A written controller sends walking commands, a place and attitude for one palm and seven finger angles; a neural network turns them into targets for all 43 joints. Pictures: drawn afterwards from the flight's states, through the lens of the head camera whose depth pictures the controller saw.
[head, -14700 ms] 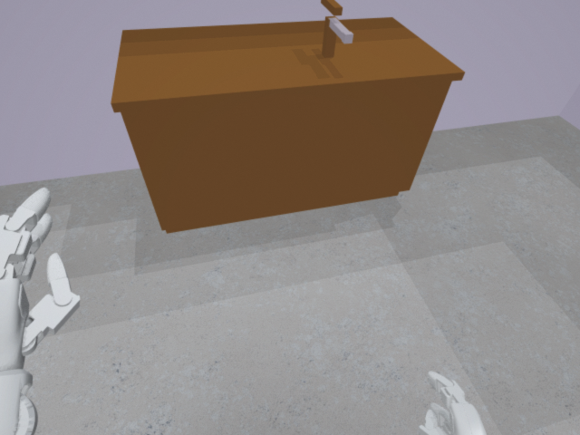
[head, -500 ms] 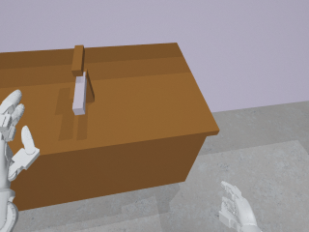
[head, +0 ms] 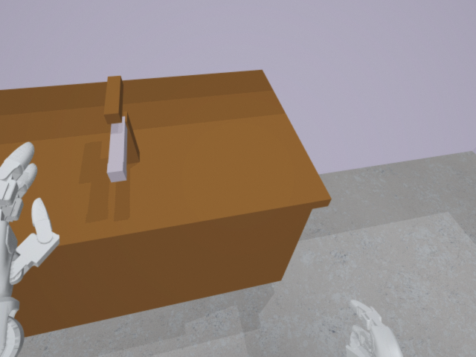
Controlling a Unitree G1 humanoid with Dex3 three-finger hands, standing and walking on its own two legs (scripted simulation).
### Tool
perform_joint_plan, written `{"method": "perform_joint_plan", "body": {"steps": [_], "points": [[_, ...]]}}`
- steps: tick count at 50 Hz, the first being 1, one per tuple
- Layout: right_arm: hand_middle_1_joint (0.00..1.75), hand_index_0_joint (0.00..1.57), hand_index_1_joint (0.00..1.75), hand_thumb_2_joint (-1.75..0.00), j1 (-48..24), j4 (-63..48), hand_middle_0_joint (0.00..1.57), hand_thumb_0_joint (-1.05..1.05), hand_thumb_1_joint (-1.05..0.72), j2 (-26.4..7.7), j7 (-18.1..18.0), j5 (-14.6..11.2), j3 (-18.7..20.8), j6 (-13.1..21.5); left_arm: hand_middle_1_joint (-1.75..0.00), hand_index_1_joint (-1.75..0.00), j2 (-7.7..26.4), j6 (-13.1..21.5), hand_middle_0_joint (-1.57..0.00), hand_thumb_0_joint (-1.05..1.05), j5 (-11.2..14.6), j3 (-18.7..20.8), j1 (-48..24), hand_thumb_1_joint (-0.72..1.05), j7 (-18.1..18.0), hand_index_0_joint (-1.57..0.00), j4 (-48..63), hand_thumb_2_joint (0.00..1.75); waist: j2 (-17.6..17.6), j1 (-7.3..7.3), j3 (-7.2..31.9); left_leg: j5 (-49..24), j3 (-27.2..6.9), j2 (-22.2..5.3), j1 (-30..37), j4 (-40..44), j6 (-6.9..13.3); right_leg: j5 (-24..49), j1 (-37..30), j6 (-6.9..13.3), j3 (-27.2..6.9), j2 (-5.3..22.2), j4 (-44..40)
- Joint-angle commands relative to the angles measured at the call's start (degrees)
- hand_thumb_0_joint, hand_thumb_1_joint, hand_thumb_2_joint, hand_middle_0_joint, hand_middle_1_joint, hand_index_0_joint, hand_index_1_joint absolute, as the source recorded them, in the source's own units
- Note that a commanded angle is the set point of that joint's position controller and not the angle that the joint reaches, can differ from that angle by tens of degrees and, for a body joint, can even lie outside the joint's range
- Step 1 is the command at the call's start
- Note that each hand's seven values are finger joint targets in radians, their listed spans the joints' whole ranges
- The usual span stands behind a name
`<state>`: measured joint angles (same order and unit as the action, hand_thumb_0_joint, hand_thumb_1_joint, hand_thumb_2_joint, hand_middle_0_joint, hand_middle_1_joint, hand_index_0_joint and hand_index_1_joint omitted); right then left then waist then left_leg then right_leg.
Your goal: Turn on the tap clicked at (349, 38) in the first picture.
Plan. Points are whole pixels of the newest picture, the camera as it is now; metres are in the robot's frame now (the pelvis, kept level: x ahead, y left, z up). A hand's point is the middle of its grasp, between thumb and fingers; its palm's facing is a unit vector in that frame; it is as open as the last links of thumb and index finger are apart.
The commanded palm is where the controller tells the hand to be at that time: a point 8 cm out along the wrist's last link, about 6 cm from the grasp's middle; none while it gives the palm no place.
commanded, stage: shuffle to correct the standing spot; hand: left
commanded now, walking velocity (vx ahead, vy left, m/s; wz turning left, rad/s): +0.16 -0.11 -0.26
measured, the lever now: (117, 171) +0.41 +0.26 +0.05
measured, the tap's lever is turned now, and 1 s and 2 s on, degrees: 0 0 0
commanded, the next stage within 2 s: come to a stop and stand still in 0.40 s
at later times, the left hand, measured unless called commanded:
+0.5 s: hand (118, 202) +0.28 +0.19 +0.15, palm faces +0.31 -0.88 -0.35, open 7.4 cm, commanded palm +0.22 +0.24 +0.17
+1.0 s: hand (109, 175) +0.32 +0.22 +0.16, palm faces +0.29 -0.88 -0.38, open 7.4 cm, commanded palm +0.27 +0.25 +0.17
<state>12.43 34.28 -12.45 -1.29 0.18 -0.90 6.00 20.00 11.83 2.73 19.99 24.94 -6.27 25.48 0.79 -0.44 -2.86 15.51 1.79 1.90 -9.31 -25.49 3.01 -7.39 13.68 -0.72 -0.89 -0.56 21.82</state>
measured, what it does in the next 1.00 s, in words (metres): steps on the spot: left foot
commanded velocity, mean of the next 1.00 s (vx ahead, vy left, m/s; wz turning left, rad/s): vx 0.06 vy -0.03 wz -0.08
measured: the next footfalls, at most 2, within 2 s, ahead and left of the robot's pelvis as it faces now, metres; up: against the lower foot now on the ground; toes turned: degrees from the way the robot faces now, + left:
left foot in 0.84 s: +0.19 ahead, +0.09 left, +0.00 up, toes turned -5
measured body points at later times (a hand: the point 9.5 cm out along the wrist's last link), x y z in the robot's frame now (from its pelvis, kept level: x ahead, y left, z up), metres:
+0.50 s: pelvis +0.04 -0.04 -0.02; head +0.07 -0.02 +0.43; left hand +0.25 +0.23 +0.17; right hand +0.21 -0.28 -0.10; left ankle -0.02 +0.08 -0.74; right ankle +0.05 -0.13 -0.74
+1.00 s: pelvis +0.08 -0.01 +0.00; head +0.11 -0.01 +0.45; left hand +0.30 +0.26 +0.18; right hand +0.25 -0.24 -0.08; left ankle +0.15 +0.10 -0.74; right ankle +0.05 -0.12 -0.74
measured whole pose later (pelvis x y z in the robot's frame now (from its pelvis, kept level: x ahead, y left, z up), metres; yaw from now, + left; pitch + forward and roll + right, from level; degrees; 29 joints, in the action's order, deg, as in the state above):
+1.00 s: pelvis +0.08 -0.01 +0.00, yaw -5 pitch -3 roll -1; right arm 8.5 34.1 -11.2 -1.5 -0.9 -1.1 4.4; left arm 20.6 8.6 4.0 20.4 25.3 -5.8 27.7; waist -0.9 -1.1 -5.8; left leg 10.4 0.0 -1.4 -14.8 -27.9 0.3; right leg -15.5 5.9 1.0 -0.8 -2.9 24.2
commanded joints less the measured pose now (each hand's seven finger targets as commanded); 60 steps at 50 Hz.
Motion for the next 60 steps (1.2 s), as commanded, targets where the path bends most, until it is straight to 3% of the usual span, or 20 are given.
{"method": "perform_joint_plan", "body": {"steps": [1,8,13,19,21,24,26,28,29,30,31,32,33,35,38,40,43,45,51,60], "points": [[0.3,0.2,0.3,-0.9,-6.16,-8.99,0.2,0.0,-0.9,-6.82,-0.6,0.03,2.86,2.9,-0.3,-0.3,8.47,3.97,-0.2,0.0,0.18,6.09,-4.32,0.9,-1.08,-0.2,12.42,0.9,-3.41,-0.49,8.49,-5.85,-3.65,-5.96,-4.97,7.05,-2.61,7.13,-10.15,1.7,-1.48,2.49,0.39],[0.3,0.2,0.3,-0.9,-6.63,-9.67,0.2,0.0,-0.9,-6.78,-0.66,-0.36,3.13,1.81,-0.3,-0.3,7.66,2.4,-0.2,0.0,0.16,4.29,-10.1,0.9,-1.04,-0.2,13.12,0.9,-8.88,0.05,4.1,5.41,-7.74,-11.83,-2.38,9.69,-0.32,-2.87,0.97,1.58,1.26,-1.44,8.85],[0.3,0.2,0.3,-0.9,-6.9,-10.67,0.2,0.0,-0.9,-6.52,0.05,-0.39,3.03,1.0,-0.3,-0.3,8.46,1.31,-0.2,0.0,0.15,4.83,-9.56,0.9,-1.15,-0.2,12.61,0.9,-6.61,-0.09,3.77,-3.94,-5.37,-12.48,-0.85,3.8,0.34,0.39,0.43,2.67,1.99,-1.48,7.58],[0.3,0.2,0.3,-0.9,-6.71,-10.65,0.2,0.0,-0.9,-5.46,0.79,-1.09,3.44,0.38,-0.3,-0.3,10.93,1.41,-0.2,0.0,1.77,7.86,-3.82,0.9,-1.57,-0.2,15.13,0.9,2.35,0.24,8.92,-1.11,1.11,-5.13,-6.87,-14.94,-1.77,6.86,-6.69,10.36,-17.4,7.51,3.44],[0.3,0.2,0.3,-0.9,-7.1,-10.3,0.2,0.0,-0.9,-4.97,0.91,-1.35,3.26,-0.03,-0.3,-0.3,11.62,1.62,-0.2,0.0,2.08,8.87,-1.75,0.9,-2.03,-0.2,16.52,0.9,1.95,0.46,9.62,2.67,0.61,-3.96,-10.16,-16.58,-2.22,8.11,-9.78,12.27,-20.43,10.28,2.19],[0.3,0.2,0.3,-0.9,-7.41,-9.43,0.2,0.0,-0.9,-5.4,0.35,-1.13,2.95,-0.49,-0.3,-0.3,11.72,2.02,-0.2,0.0,2.35,9.51,-0.46,0.9,-2.32,-0.2,18.42,0.9,-1.26,1.35,8.61,0.41,-1.4,-5.33,-1.23,-5.36,-1.05,5.75,-2.96,9.17,-13.74,6.98,5.05],[0.3,0.2,0.3,-0.9,-8.08,-10.01,0.2,0.0,-0.9,-6.52,-0.71,-0.82,3.08,-0.64,-0.3,-0.3,11.9,2.12,-0.2,0.0,2.26,10.19,0.97,0.9,-2.01,-0.2,18.91,0.9,-11.51,1.76,8.71,-21.72,-10.28,-12.68,10.34,-0.16,1.82,8.51,6.84,3.78,-2.37,-0.77,17.65],[0.3,0.2,0.3,-0.9,-7.24,-9.88,0.2,0.0,-0.9,-5.67,-0.7,0.05,3.05,-0.83,-0.3,-0.3,12.85,1.79,-0.2,0.0,1.4,10.36,1.72,0.9,-1.55,-0.2,18.52,0.9,-13.54,1.3,8.58,-37.15,-7.54,-14.01,17.0,-3.85,1.82,-5.57,13.09,2.08,3.01,-0.9,15.4],[0.3,0.2,0.3,-0.9,-7.76,-9.99,0.2,0.0,-0.9,-5.68,-0.53,0.2,2.87,-0.78,-0.3,-0.3,12.42,1.4,-0.2,0.0,1.37,10.09,1.09,0.9,-1.47,-0.2,18.11,0.9,-11.33,0.45,8.4,-37.19,-4.08,-12.56,11.75,-6.7,0.49,-4.42,5.89,2.63,4.16,-1.01,7.94],[0.3,0.2,0.3,-0.9,-8.15,-10.14,0.2,0.0,-0.9,-6.03,-0.32,-0.25,2.72,-0.7,-0.3,-0.3,12.25,0.87,-0.2,0.0,1.48,10.16,-0.57,0.9,-1.49,-0.2,17.88,0.9,-7.5,0.19,9.66,-37.86,-0.82,-10.23,4.22,-11.59,-0.81,8.54,-5.25,3.75,3.03,-0.85,4.05],[0.3,0.2,0.3,-0.9,-8.0,-10.08,0.2,0.0,-0.9,-6.78,-0.09,-0.61,3.17,-0.52,-0.3,-0.3,12.19,0.41,-0.2,0.0,1.37,10.1,0.19,0.9,-1.82,-0.2,16.0,0.9,-0.27,-0.53,11.8,-34.66,1.53,-7.17,-6.2,-22.45,-1.74,27.28,-17.94,6.29,-3.58,2.59,3.82],[0.3,0.2,0.3,-0.9,-8.1,-10.23,0.2,0.0,-0.9,-7.49,0.58,-1.22,4.06,0.07,-0.3,-0.3,11.66,0.37,-0.2,0.0,1.89,9.94,1.55,0.9,-2.18,-0.2,14.59,0.9,8.07,-1.19,13.77,-14.92,1.83,-2.11,-18.69,-34.31,-2.99,45.62,-28.26,11.32,-13.62,9.3,5.17],[0.3,0.2,0.3,-0.9,-8.0,-10.12,0.2,0.0,-0.9,-7.47,1.2,-1.51,4.14,0.67,-0.3,-0.3,10.51,1.62,-0.2,0.0,2.27,9.21,2.75,0.9,-2.28,-0.2,14.16,0.9,9.08,-1.77,13.03,9.4,-2.56,-1.42,-25.25,-39.78,-2.87,48.46,-29.76,13.43,-16.92,14.9,4.63],[0.3,0.2,0.3,-0.9,-8.66,-9.22,0.2,0.0,-0.9,-6.91,1.4,-1.49,2.98,0.28,-0.3,-0.3,11.85,2.63,-0.2,0.0,1.81,10.44,5.91,0.9,-2.47,-0.2,14.29,0.9,-2.72,-1.89,7.3,11.93,-7.62,-5.6,-25.05,-30.92,-2.32,36.17,-20.76,11.92,-17.25,16.51,1.86],[0.3,0.2,0.3,-0.9,-8.37,-7.98,0.2,0.0,-0.9,-5.22,0.66,-0.91,2.05,0.46,-0.3,-0.3,9.67,3.21,-0.2,0.0,1.55,7.45,0.62,0.9,-2.28,-0.2,17.83,0.9,0.47,0.19,7.0,-1.26,-1.64,-3.85,-6.35,-10.21,-2.43,26.45,-8.82,7.47,-7.42,10.43,-0.72],[0.3,0.2,0.3,-0.9,-9.4,-7.25,0.2,0.0,-0.9,-5.86,-0.31,-0.78,2.81,1.14,-0.3,-0.3,11.03,2.49,-0.2,0.0,1.67,7.93,-1.87,0.9,-2.19,-0.2,17.5,0.9,0.9,0.07,7.4,-13.67,-2.19,-4.58,4.21,-2.26,-1.77,15.46,-3.29,3.42,-4.1,7.16,1.0],[0.3,0.2,0.3,-0.9,-8.82,-9.0,0.2,0.0,-0.9,-6.6,-0.91,-1.63,3.54,0.95,-0.3,-0.3,10.0,1.3,-0.2,0.0,1.79,6.64,-3.36,0.9,-0.95,-0.2,14.81,0.9,0.36,-0.28,3.19,-7.76,-5.49,-7.97,2.9,-0.19,-0.47,-1.63,1.2,1.16,-4.7,3.73,-2.34],[0.3,0.2,0.3,-0.9,-9.5,-8.92,0.2,0.0,-0.9,-5.79,-0.98,-1.27,2.76,0.9,-0.3,-0.3,12.24,0.53,-0.2,0.0,1.37,9.22,-2.42,0.9,-0.73,-0.2,14.0,0.9,-4.8,-0.52,3.1,-8.2,-4.82,-6.71,1.89,0.47,-0.47,1.68,-0.25,1.55,-5.07,3.61,-3.07],[0.3,0.2,0.3,-0.9,-8.91,-9.65,0.2,0.0,-0.9,-5.71,-0.68,-0.77,2.18,1.85,-0.3,-0.3,9.24,0.79,-0.2,0.0,0.98,5.92,-1.51,0.9,-0.44,-0.2,16.31,0.9,-4.79,-0.68,8.47,-11.79,-5.79,-7.42,2.32,4.1,-0.61,4.78,-6.74,1.52,-2.48,2.64,-2.38],[0.3,0.2,0.3,-0.9,-8.64,-10.04,0.2,0.0,-0.9,-5.99,-0.94,-0.5,1.91,1.8,-0.3,-0.3,11.42,0.48,-0.2,0.0,0.91,7.61,-0.26,0.9,-0.57,-0.2,16.58,0.9,-6.72,-0.89,10.11,-14.69,-6.63,-8.14,2.53,6.43,-1.28,4.53,-7.76,1.23,-0.66,1.9,-2.05]]}}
